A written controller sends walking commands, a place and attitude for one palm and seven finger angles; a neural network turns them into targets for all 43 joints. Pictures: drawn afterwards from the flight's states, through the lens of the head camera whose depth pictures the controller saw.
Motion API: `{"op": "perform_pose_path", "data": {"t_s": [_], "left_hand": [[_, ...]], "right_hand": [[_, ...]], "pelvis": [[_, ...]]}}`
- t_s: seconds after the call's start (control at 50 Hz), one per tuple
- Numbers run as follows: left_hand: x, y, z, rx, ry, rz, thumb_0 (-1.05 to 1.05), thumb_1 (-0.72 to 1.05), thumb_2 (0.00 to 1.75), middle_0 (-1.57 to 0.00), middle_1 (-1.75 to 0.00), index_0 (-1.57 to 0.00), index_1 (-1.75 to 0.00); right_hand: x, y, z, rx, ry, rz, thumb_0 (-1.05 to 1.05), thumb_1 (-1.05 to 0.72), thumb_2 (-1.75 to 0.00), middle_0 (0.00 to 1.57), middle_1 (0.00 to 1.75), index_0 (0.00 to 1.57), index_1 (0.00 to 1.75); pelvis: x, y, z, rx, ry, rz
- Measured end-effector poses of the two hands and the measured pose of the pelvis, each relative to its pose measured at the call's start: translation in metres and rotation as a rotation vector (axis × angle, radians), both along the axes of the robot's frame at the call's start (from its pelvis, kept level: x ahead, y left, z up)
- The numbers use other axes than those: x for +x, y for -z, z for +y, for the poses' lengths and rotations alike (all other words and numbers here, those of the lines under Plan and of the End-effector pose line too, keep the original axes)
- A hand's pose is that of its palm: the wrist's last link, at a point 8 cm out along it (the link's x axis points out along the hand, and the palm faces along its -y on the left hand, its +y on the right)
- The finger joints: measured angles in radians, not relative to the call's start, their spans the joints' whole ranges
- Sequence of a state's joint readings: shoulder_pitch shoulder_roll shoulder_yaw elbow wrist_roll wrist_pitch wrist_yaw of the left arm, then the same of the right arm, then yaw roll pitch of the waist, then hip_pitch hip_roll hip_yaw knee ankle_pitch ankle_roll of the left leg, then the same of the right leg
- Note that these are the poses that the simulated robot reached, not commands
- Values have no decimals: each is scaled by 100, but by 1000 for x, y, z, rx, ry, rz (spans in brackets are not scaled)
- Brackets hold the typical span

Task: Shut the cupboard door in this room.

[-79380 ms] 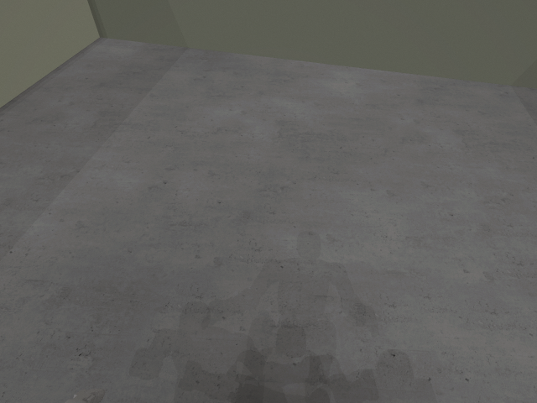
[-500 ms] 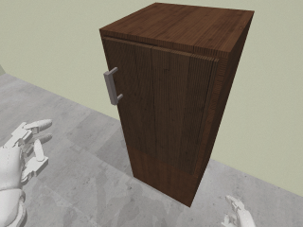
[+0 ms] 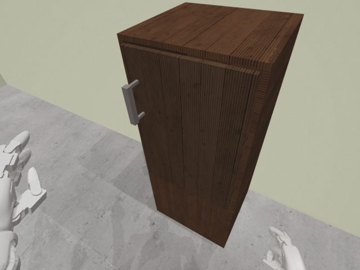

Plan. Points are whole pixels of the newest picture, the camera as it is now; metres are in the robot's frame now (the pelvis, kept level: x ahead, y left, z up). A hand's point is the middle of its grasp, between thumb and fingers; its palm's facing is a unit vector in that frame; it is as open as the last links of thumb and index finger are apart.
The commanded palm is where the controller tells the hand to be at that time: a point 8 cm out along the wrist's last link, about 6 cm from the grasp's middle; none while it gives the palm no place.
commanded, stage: step back with the hand held close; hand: left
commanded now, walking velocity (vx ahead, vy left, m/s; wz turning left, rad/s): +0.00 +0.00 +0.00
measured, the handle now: (135, 102) +0.57 +0.22 +0.08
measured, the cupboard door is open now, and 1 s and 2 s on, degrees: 0 0 0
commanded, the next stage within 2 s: stop stepping back and stand still in 1.14 s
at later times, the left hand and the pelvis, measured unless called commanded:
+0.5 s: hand (17, 207) +0.16 +0.29 +0.16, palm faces +0.40 -0.78 -0.49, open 7.4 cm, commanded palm +0.10 +0.33 +0.17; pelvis -0.04 +0.03 -0.01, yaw -1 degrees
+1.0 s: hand out of the picture +0.05 +0.31 +0.16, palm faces +0.54 -0.74 -0.39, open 7.4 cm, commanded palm -0.02 +0.34 +0.17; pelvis -0.14 +0.03 -0.02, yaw +4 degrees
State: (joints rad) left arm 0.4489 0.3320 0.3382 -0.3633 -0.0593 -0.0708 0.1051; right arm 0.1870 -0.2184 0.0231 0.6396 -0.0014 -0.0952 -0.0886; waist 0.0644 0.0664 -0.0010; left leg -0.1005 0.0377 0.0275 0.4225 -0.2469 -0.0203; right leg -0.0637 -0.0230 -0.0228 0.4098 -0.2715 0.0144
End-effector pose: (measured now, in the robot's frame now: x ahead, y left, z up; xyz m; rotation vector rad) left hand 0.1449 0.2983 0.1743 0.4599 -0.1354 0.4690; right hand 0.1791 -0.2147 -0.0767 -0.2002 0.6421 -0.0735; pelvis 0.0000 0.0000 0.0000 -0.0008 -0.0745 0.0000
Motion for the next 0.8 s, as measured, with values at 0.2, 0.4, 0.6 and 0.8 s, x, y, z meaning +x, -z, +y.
{"op": "perform_pose_path", "data": {"t_s": [0.2,0.4,0.6,0.8], "left_hand": [[4,-2,9,55,8,18,1,89,90,-21,-30,-21,-30],[-7,-1,23,102,70,54,1,89,90,-21,-30,-21,-30],[-52,1,34,108,66,-35,1,89,90,-21,-30,-21,-30],[-105,2,36,140,6,-130,1,89,90,-21,-30,-21,-30]], "right_hand": [[-9,9,-8,-11,43,68,1,-91,-90,21,30,20,30],[-39,3,-8,-49,135,104,1,-91,-90,20,30,20,30],[-84,-2,3,-67,121,77,1,-91,-90,21,30,20,30],[-128,13,5,-94,55,99,1,-91,-90,21,30,20,30]], "pelvis": [[-3,2,7,-16,-6,57],[-25,4,24,-5,16,81],[-65,10,30,-21,5,73],[-100,20,23,-39,-73,59]]}}
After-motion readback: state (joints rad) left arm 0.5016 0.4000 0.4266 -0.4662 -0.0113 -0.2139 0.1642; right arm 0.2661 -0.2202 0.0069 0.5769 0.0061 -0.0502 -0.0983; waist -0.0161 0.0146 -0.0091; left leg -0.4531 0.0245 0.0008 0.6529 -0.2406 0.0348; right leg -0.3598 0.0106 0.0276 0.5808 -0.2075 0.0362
